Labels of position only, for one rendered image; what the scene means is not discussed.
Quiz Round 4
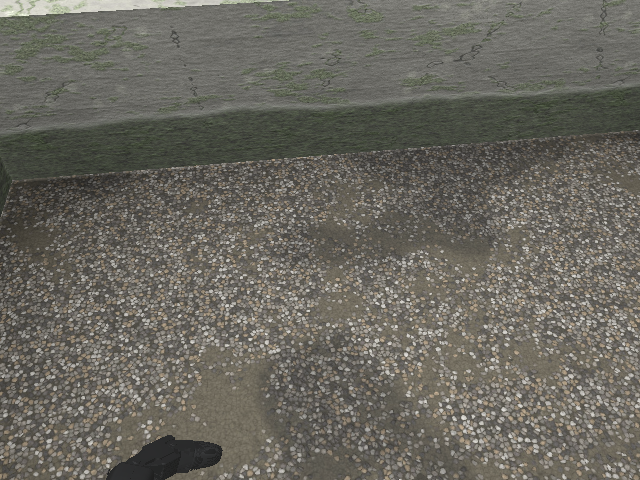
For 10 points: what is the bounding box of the robot left hand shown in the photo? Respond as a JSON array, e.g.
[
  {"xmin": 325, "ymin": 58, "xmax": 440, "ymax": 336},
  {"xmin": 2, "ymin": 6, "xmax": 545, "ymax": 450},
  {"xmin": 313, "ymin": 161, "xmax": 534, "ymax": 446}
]
[{"xmin": 106, "ymin": 435, "xmax": 223, "ymax": 480}]

